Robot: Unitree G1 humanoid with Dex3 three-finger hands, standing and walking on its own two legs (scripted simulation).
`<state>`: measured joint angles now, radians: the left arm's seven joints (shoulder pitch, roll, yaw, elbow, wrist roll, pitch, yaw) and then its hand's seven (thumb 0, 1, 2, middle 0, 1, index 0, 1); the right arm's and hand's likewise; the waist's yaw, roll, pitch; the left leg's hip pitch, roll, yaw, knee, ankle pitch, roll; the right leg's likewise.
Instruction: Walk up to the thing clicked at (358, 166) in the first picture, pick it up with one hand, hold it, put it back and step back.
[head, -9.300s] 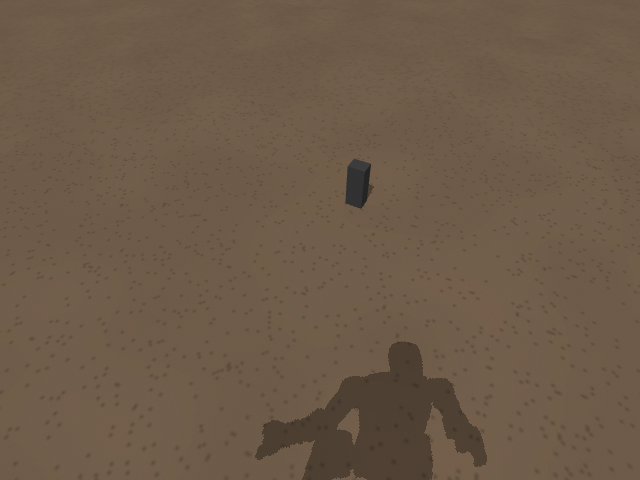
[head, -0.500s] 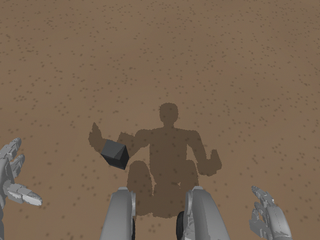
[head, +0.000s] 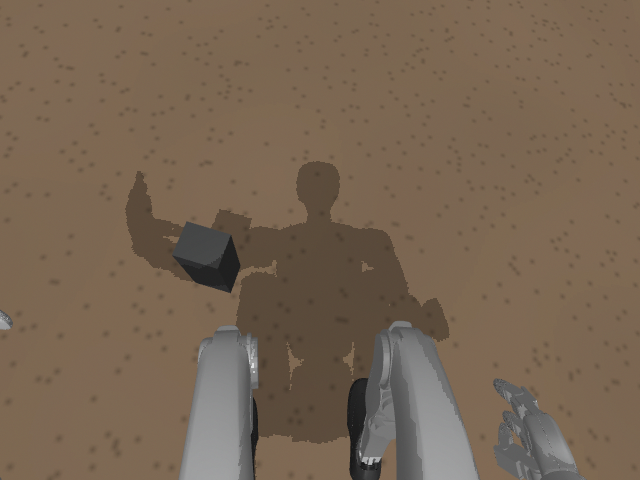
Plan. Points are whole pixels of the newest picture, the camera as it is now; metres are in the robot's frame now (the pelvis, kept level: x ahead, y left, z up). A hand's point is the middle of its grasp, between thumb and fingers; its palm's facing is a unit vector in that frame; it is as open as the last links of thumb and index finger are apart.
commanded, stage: go down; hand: left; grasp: from the side
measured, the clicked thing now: (211, 261) +0.46 +0.20 -0.38
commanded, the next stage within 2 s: approach in 0.98 s
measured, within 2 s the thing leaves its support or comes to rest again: neither
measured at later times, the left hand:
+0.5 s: hand out of the picture +0.37 +0.41 -0.06, palm faces +0.19 -0.98 -0.11, open 17.2 cm
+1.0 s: hand out of the picture +0.38 +0.41 -0.08, palm faces +0.19 -0.98 -0.09, open 17.2 cm
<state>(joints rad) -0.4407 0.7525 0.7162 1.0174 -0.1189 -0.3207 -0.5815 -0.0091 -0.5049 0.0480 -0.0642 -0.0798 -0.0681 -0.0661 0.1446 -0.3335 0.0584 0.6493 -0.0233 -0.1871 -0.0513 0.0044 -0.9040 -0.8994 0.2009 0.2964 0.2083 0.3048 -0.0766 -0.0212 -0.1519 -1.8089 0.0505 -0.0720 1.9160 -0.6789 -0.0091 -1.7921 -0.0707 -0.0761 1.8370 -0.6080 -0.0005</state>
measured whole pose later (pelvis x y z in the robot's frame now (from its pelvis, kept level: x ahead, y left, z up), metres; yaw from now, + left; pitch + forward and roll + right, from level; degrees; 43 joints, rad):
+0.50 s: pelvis -0.01 +0.00 -0.06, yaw -1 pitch +32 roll -6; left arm -0.57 0.86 0.78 1.07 -0.13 -0.32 -0.66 -0.01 -0.46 0.06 -0.05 -0.06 -0.05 -0.04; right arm 0.13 -0.36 0.09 0.66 -0.04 -0.18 -0.04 0.00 -0.91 -0.90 0.20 0.30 0.21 0.30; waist -0.09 -0.03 -0.12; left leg -1.99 0.04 -0.10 2.12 -0.69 -0.01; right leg -1.96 -0.08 -0.08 2.02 -0.61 0.00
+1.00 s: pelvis -0.02 +0.00 -0.09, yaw -1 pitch +32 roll -6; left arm -0.61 0.90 0.80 1.09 -0.15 -0.33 -0.69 -0.01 -0.48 0.08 -0.04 -0.07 -0.04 -0.07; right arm 0.14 -0.37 0.10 0.69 -0.04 -0.17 -0.02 0.00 -0.91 -0.90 0.20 0.30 0.21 0.30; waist -0.09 -0.03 -0.10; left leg -2.08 0.03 -0.10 2.21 -0.70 0.00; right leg -2.04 -0.08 -0.07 2.11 -0.62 0.00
